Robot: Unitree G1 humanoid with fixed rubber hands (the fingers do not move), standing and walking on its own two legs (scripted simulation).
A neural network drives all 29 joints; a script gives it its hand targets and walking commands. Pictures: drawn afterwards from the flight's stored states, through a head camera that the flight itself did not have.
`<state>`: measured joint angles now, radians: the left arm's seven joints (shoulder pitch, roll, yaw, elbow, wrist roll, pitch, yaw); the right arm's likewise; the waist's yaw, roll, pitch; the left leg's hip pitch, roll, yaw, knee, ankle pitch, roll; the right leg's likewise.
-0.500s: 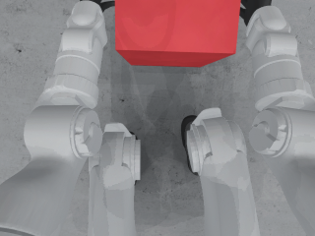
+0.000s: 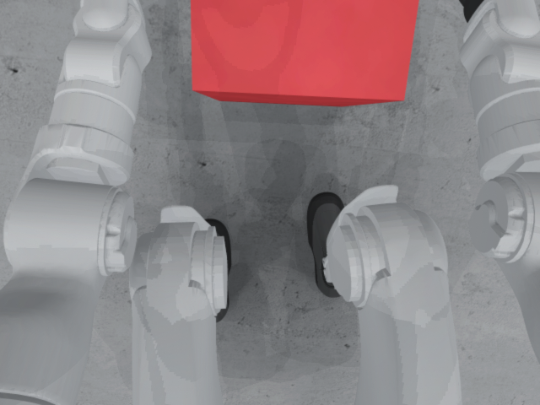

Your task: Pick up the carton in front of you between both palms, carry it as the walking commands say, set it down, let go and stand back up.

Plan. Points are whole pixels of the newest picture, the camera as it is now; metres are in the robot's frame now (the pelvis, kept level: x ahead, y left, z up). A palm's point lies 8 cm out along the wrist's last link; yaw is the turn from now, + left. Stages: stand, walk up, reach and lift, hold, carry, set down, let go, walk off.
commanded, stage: set down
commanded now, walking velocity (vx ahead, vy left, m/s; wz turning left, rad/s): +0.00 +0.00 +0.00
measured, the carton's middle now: (292, 18) +0.53 -0.07 -0.24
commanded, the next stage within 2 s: let go in 0.96 s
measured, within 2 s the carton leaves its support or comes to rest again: neither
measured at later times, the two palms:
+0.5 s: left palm out of the picture +0.57 +0.11 +0.01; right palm out of the picture +0.51 -0.27 +0.01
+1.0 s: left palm out of the picture +0.57 +0.12 +0.16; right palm out of the picture +0.51 -0.28 +0.16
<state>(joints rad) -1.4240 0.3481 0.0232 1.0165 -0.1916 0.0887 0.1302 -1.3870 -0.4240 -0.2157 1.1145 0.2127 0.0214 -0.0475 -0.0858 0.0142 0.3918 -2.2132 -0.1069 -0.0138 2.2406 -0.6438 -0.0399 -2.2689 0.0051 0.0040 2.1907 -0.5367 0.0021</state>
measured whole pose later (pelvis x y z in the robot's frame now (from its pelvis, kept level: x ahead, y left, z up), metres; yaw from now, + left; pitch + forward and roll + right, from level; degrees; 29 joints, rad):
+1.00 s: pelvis +0.04 +0.00 +0.25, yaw -1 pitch +46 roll +2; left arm -1.11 0.23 0.25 0.86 0.02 0.17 0.07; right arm -1.05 -0.28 -0.36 0.84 0.01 0.14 0.03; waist -0.07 0.03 -0.08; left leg -1.64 -0.07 -0.04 1.26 -0.42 -0.02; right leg -1.70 0.04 0.04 1.23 -0.34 0.00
